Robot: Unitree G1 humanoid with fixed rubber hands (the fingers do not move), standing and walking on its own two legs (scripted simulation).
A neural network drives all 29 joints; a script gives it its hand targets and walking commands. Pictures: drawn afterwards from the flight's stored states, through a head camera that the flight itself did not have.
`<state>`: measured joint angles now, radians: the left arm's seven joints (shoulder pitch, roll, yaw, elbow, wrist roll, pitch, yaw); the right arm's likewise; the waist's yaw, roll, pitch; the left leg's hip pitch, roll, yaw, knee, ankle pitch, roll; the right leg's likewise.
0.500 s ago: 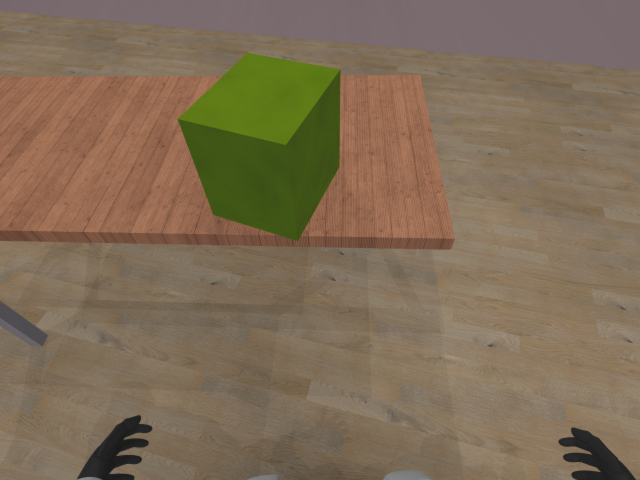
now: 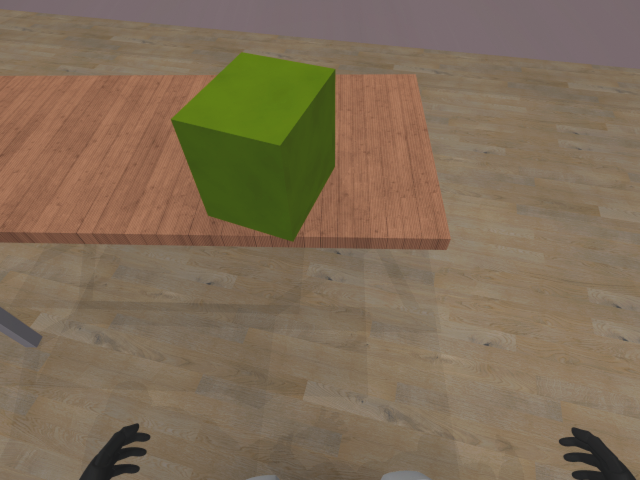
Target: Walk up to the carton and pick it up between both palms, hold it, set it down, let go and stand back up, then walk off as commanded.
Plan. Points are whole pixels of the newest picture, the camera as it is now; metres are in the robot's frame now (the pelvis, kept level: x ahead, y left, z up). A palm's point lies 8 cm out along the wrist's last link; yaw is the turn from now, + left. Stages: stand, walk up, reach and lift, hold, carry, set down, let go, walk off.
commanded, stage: walk up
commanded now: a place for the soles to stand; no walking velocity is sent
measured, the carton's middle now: (267, 147) +0.64 +0.12 +0.02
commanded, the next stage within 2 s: none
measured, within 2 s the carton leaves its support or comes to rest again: neither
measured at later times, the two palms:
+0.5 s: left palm out of the picture +0.11 +0.30 -0.09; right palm out of the picture +0.08 -0.33 -0.08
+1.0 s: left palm (105, 468) +0.14 +0.30 -0.08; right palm out of the picture +0.09 -0.32 -0.08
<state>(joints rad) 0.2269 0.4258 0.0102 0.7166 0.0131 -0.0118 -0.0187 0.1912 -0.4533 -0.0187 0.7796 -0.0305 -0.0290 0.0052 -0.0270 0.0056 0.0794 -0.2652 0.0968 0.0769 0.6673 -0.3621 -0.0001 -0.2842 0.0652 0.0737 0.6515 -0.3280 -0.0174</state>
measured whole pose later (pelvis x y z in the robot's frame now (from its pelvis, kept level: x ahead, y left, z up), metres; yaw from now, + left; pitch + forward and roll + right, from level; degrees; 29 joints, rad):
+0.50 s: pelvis -0.01 +0.00 +0.00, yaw -3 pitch -3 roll -1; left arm 0.29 0.42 0.01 0.72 0.01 -0.04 -0.01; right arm 0.19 -0.44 -0.02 0.79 -0.03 0.00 0.01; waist -0.03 0.00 0.07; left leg -0.28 0.10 0.08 0.73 -0.50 -0.01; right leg -0.27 0.02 0.11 0.62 -0.31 0.02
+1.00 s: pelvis +0.01 +0.00 +0.00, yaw -3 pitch -1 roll -1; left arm 0.25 0.42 0.01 0.72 0.01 -0.07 -0.01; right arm 0.19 -0.44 -0.02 0.80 -0.03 -0.01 0.04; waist -0.03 0.00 0.05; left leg -0.28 0.09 0.08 0.70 -0.43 0.01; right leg -0.27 0.02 0.12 0.62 -0.33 0.03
